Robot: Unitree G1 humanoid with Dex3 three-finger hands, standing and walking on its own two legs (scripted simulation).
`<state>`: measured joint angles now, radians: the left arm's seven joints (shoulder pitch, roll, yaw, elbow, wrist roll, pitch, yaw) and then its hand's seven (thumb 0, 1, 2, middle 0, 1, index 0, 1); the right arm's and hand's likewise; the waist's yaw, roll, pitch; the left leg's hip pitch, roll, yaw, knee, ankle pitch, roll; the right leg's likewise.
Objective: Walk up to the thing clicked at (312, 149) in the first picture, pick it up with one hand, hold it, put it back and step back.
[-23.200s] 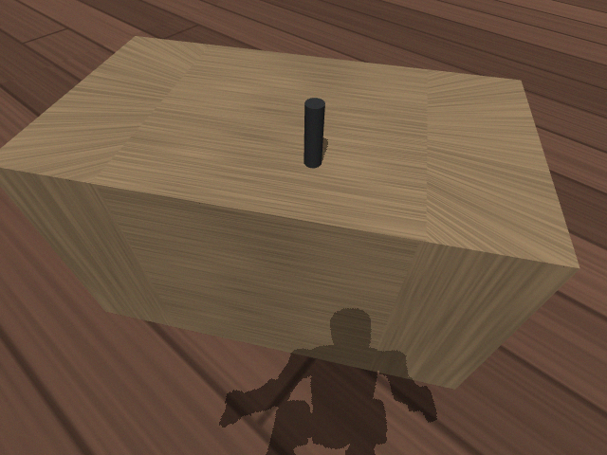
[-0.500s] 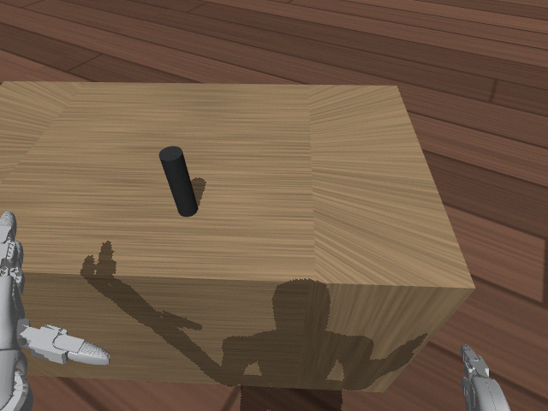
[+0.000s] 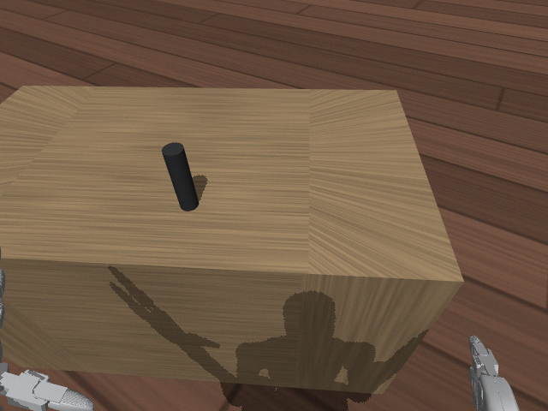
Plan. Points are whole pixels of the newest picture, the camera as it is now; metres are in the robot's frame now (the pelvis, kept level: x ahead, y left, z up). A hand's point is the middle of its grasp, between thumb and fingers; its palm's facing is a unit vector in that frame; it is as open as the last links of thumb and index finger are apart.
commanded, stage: home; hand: left
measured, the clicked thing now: (181, 178) +0.54 +0.22 +0.02
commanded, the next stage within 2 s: none
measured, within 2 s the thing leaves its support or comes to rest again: neither
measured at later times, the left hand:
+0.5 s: hand (148, 382) +0.19 +0.21 -0.05, palm faces +0.14 -0.97 -0.20, open 17.6 cm
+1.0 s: hand (168, 377) +0.20 +0.19 -0.09, palm faces +0.09 -0.97 -0.24, open 17.7 cm
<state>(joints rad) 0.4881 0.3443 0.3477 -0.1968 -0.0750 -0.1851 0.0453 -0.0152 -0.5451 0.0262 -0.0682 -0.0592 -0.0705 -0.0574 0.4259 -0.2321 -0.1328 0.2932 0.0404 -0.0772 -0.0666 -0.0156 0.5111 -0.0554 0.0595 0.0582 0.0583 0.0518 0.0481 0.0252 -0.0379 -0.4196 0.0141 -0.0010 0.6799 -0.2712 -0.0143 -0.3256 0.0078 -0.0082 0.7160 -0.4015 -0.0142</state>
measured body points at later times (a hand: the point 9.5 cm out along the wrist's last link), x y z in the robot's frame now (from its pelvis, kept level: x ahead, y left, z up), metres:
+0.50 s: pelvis +0.02 +0.02 +0.00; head +0.04 +0.02 +0.45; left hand +0.17 +0.26 -0.04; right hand +0.18 -0.21 -0.07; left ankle +0.05 +0.13 -0.72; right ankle -0.01 -0.11 -0.72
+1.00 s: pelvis +0.03 +0.02 +0.00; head +0.06 +0.02 +0.44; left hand +0.20 +0.24 -0.07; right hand +0.17 -0.23 -0.10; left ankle +0.05 +0.13 -0.72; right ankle -0.01 -0.11 -0.72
